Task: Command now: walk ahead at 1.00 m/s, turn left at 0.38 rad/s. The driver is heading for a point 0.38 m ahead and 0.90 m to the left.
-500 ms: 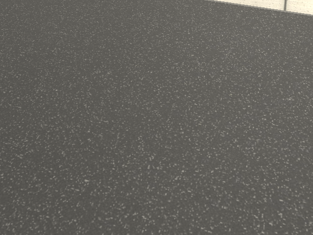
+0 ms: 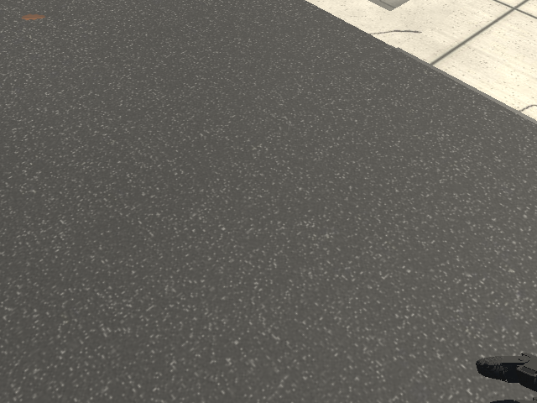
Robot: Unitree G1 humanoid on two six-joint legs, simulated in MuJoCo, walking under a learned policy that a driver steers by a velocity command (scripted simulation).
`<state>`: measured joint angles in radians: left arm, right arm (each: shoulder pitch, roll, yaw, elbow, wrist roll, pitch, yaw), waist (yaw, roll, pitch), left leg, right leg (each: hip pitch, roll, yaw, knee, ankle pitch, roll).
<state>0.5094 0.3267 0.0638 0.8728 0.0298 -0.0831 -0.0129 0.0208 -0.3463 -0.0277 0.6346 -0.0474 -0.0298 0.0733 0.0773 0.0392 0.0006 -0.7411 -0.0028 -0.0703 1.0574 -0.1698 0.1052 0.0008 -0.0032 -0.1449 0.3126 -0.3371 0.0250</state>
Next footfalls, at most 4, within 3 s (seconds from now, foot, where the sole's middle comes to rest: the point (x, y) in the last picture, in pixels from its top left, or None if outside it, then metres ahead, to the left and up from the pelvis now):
0.16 left None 0.34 0.08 -0.77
0.56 right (322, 292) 0.80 -0.06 -0.77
1.00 left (209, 198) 1.11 0.30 -0.77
1.42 right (167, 111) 1.52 0.53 -0.77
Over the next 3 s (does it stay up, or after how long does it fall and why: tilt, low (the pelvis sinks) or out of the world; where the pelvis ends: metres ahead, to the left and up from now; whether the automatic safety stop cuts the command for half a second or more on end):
stays up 1.47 1.29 0.01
